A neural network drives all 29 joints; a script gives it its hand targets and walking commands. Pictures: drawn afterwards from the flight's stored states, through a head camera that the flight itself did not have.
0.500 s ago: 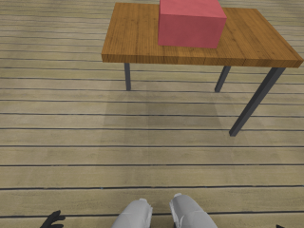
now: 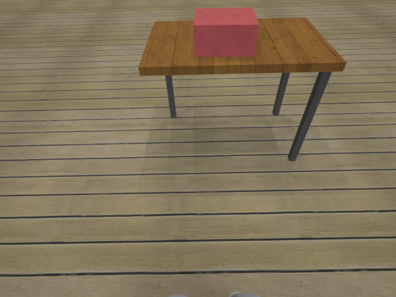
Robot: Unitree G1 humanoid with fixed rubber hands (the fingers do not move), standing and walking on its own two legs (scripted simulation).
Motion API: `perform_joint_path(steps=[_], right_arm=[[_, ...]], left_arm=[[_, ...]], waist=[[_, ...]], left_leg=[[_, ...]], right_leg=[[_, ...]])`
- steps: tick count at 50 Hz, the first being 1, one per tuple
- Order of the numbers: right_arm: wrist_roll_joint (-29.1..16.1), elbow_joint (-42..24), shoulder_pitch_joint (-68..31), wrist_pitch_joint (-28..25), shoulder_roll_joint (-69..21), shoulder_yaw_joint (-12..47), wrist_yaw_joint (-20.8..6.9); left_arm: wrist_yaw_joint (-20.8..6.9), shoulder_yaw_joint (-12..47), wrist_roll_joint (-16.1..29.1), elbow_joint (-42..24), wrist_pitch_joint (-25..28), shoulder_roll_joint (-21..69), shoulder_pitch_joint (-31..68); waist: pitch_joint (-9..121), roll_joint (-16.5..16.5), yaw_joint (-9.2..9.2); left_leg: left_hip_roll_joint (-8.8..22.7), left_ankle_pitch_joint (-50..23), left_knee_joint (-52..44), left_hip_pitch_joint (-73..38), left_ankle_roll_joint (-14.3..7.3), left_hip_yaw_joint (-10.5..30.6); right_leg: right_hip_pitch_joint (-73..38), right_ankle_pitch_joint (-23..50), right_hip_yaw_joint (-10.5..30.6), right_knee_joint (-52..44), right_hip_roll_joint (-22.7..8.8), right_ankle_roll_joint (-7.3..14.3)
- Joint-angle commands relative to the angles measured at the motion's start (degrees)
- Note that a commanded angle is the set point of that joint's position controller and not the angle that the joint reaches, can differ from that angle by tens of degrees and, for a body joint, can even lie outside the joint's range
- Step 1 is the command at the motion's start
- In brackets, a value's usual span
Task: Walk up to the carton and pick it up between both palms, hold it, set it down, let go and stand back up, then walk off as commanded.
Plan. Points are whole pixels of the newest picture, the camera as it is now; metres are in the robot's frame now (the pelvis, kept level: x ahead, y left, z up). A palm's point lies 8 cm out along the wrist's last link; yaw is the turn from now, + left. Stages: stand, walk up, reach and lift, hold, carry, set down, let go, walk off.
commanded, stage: stand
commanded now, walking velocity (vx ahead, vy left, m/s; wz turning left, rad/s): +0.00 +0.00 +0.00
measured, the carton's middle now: (224, 31) +1.24 -0.07 +0.03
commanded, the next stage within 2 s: none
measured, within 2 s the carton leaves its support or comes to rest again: neither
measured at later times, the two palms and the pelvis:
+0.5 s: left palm out of the picture -0.13 +0.24 -0.09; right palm out of the picture -0.10 -0.37 -0.11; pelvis -0.17 -0.07 +0.01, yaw -1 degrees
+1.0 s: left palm out of the picture -0.21 +0.25 -0.09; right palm out of the picture -0.20 -0.36 -0.09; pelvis -0.24 -0.06 +0.02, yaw +1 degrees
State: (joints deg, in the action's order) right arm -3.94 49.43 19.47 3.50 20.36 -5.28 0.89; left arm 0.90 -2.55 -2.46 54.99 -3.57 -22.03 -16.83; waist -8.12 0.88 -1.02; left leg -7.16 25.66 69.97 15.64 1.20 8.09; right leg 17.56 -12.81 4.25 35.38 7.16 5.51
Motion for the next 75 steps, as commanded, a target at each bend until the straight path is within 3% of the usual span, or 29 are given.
perform_joint_path(steps=[1,2,3,4,7,8,11,14,16,17,18,20,22,23,26,29,33,36,38,41,42,44,47,51,52,53,62,71,75], right_arm=[[5.6,5.2,16.4,-1.5,9.0,-2.9,0.0],[6.0,5.8,14.0,-1.3,8.3,-2.2,0.0],[7.5,2.6,9.8,-1.9,8.4,-1.5,0.1],[7.6,-1.6,-0.8,-1.5,10.1,-1.0,0.9],[7.0,-3.7,-7.0,-3.9,13.0,-2.1,2.4],[6.9,-3.5,-10.5,-4.4,12.9,-2.3,1.8],[7.3,-5.4,-8.7,-4.4,11.1,-1.9,1.3],[6.4,-3.9,-4.0,-5.7,12.3,-2.0,1.1],[5.3,-2.8,-5.6,-5.4,10.6,-1.9,0.6],[5.0,-1.4,-1.1,-4.9,8.7,-1.3,0.6],[5.0,-0.1,3.5,-4.6,6.0,-0.6,1.1],[4.3,0.2,2.7,-4.5,7.9,-1.2,1.2],[4.9,1.9,-5.3,-4.1,9.4,-0.8,0.7],[3.6,2.8,-4.3,-3.8,10.2,-1.8,0.5],[4.1,3.4,-3.7,-3.0,7.8,-0.9,0.0],[4.0,3.7,-3.3,-2.8,11.4,-2.0,0.2],[3.7,5.8,-1.4,-2.6,10.6,-2.4,-0.6],[4.3,6.0,0.7,-2.6,9.3,-1.4,0.4],[4.5,5.7,-0.7,-2.7,8.0,-1.4,0.1],[4.7,4.3,-3.4,-3.2,8.1,-0.9,0.5],[4.8,4.7,0.0,-3.6,8.5,-1.0,0.1],[5.3,6.2,1.8,-3.9,9.3,-1.1,0.5],[5.8,6.1,-1.1,-4.5,9.4,-0.7,0.2],[7.0,4.5,-7.5,-5.7,10.0,0.7,1.0],[7.2,3.5,-9.2,-5.9,12.4,0.1,0.8],[6.7,2.9,-11.0,-6.1,12.8,0.0,1.0],[4.8,4.7,-9.1,-6.3,10.6,0.8,0.2],[5.0,4.7,-11.4,-5.4,9.8,1.3,0.3],[5.1,5.3,-12.9,-6.2,9.9,1.4,0.1]], left_arm=[[0.9,-3.8,0.3,-2.7,0.7,-12.6,7.7],[1.0,-2.8,1.0,-3.1,0.2,-7.0,5.6],[1.3,-3.2,1.7,-1.7,-0.5,-6.2,2.2],[1.4,-4.9,0.9,-3.6,0.3,-10.6,2.8],[-1.0,-5.8,1.8,-1.2,1.4,-12.0,3.5],[-0.8,-6.2,1.3,1.2,1.4,-11.3,-1.7],[0.0,-6.3,0.5,-0.8,1.1,-11.9,3.7],[-0.9,-3.6,1.4,-0.6,3.1,-9.6,3.9],[-0.4,-2.8,1.5,1.7,4.4,-7.7,-1.1],[-0.1,-2.7,1.8,-0.1,4.6,-8.7,0.6],[0.0,-3.1,2.2,-2.0,5.8,-14.1,2.0],[1.2,-2.6,1.9,-0.6,7.5,-14.2,5.0],[1.6,-3.1,1.8,1.5,7.4,-11.7,3.5],[1.5,-1.8,1.7,1.7,6.9,-10.8,7.1],[2.4,-2.5,1.9,4.1,6.9,-9.7,-0.1],[2.2,-2.5,1.5,2.9,6.5,-8.9,2.7],[2.2,-3.5,1.3,0.7,6.6,-13.0,6.7],[2.0,-2.5,2.1,2.2,6.6,-9.7,3.4],[2.0,-2.0,1.1,1.4,6.3,-9.2,7.4],[1.6,-3.1,2.1,1.7,6.0,-11.2,4.5],[1.8,-2.3,2.0,2.0,6.0,-10.6,5.7],[1.2,-2.5,1.2,1.3,5.0,-10.7,8.9],[0.7,-2.6,2.4,2.3,5.6,-10.5,7.7],[-0.6,-1.5,1.6,2.0,4.9,-7.0,10.8],[-0.6,-2.6,2.4,2.8,4.3,-9.6,6.1],[-0.9,-1.7,1.9,3.7,4.2,-7.9,6.7],[-0.6,-1.4,1.8,3.8,6.2,-10.3,9.3],[-1.0,-0.8,2.1,5.0,5.9,-10.7,8.6],[-0.6,-0.9,1.9,4.7,6.2,-10.0,10.1]], waist=[[4.1,15.7,5.78],[-0.1,2.8,4.80],[-2.4,-16.6,2.42],[-15.3,-15.5,-1.89],[-12.0,-1.0,-3.91],[-10.7,-6.6,-6.06],[-11.4,-2.3,-2.55],[-0.2,-8.9,0.22],[9.3,-10.1,-3.28],[12.3,0.5,-1.63],[11.7,7.6,1.25],[11.0,4.5,4.91],[9.5,1.6,0.01],[4.3,7.1,2.29],[8.8,3.4,-0.14],[8.7,7.9,0.65],[9.1,1.2,1.31],[11.0,2.1,1.27],[12.1,2.8,2.08],[12.9,1.8,-0.91],[10.0,0.7,1.21],[9.9,5.3,1.25],[10.7,-4.7,0.38],[2.3,-6.8,0.20],[2.8,-8.7,-3.07],[3.5,-12.5,-0.51],[10.5,-4.1,0.10],[4.2,-5.2,-0.01],[6.9,-2.9,0.22]], left_leg=[[1.9,10.0,-50.7,-19.1,-6.7,-10.1],[6.9,9.0,-54.0,-14.9,-10.1,2.3],[20.3,27.1,-58.2,-5.8,-12.0,25.9],[23.5,32.8,-63.8,14.4,-10.5,33.0],[20.3,16.6,-63.0,23.6,-11.3,20.6],[19.1,15.2,-62.9,23.8,-13.8,20.2],[19.6,14.8,-60.3,18.8,-14.8,21.7],[18.7,4.0,-51.6,-2.6,-12.3,20.8],[16.5,-13.0,-43.4,-2.1,-9.3,12.8],[13.2,-17.1,-29.8,-5.4,-6.2,9.1],[5.5,-5.0,-27.3,0.7,-1.9,4.3],[2.4,2.4,-24.1,4.7,-0.8,3.3],[6.2,-1.1,-26.0,6.6,-1.9,2.3],[4.7,-6.3,-26.4,7.6,-1.7,2.6],[3.3,-5.4,-26.1,7.9,-1.6,3.1],[4.6,-6.9,-25.8,6.1,0.2,0.7],[5.7,-4.7,-26.2,5.7,0.1,-1.9],[5.6,-6.5,-31.0,6.9,-0.1,0.2],[6.0,-3.4,-34.0,3.6,-1.7,-0.9],[4.5,0.1,-41.3,-1.0,-2.0,-3.7],[5.7,-3.6,-43.5,2.5,-2.1,-0.9],[5.3,-7.8,-51.9,-4.2,-3.4,-0.4],[8.3,-10.6,-49.0,-9.1,-5.5,4.2],[14.4,11.5,-59.7,7.1,-6.6,11.7],[15.5,14.7,-61.9,9.1,-8.2,15.2],[16.2,12.9,-61.8,6.5,-7.7,14.9],[11.2,-19.3,-49.9,-5.8,-4.5,7.2],[10.8,-2.2,-54.4,0.0,-4.5,7.0],[10.6,-15.4,-53.4,-3.9,-4.1,6.6]], right_leg=[[3.6,-23.1,17.6,-24.3,-14.8,-0.5],[8.4,-25.4,12.5,-4.0,-7.7,-2.6],[14.9,-20.1,8.1,14.1,0.8,-5.4],[18.0,-19.9,15.1,22.1,2.7,-4.2],[2.8,-5.5,11.9,31.3,1.9,-5.0],[2.0,-5.6,10.6,37.9,4.1,-5.2],[4.9,-9.5,9.9,37.1,1.1,-5.5],[3.8,-16.0,8.8,8.1,-4.8,-6.3],[-13.9,-12.7,3.2,-11.5,-6.4,-3.9],[-13.3,-14.7,11.7,-23.0,-10.0,-4.8],[-15.2,11.4,27.0,-18.9,-18.6,-3.4],[-15.8,24.3,32.0,-15.3,-22.2,2.1],[-14.5,14.3,28.0,-18.8,-19.4,-1.5],[-12.9,19.0,24.8,-18.4,-14.7,-7.9],[-20.6,19.8,24.5,-19.1,-15.6,-13.0],[-15.2,-0.4,23.1,-24.6,-12.8,-12.0],[-12.8,-18.5,24.0,-29.4,-15.5,-7.9],[-18.3,-15.9,23.3,-27.8,-14.4,-10.0],[-17.1,-13.0,20.4,-26.5,-15.5,-4.1],[-16.8,-11.3,21.6,-26.2,-17.2,-1.3],[-20.3,-3.0,20.5,-24.4,-15.2,-6.2],[-12.3,-14.9,17.3,-24.2,-13.2,-1.4],[-5.3,-13.3,15.7,-22.4,-11.8,-2.4],[-7.9,-8.1,9.2,-13.1,-4.5,-2.1],[-10.6,-4.6,9.1,-8.9,-4.3,-2.8],[-9.4,-3.1,8.4,-7.6,-3.5,-2.7],[-13.2,13.3,11.5,-16.6,-10.1,-1.1],[-7.7,-4.2,11.6,-19.3,-9.4,-2.0],[-9.9,5.2,10.2,-16.6,-9.3,-1.6]])
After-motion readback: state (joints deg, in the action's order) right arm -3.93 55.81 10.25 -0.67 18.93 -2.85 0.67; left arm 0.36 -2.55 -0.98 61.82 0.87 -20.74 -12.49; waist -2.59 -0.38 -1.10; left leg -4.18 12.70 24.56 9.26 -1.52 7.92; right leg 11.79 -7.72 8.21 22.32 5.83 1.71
